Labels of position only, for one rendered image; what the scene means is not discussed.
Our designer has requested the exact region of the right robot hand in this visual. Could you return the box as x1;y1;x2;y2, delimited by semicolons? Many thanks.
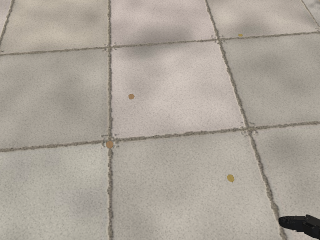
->
278;214;320;240

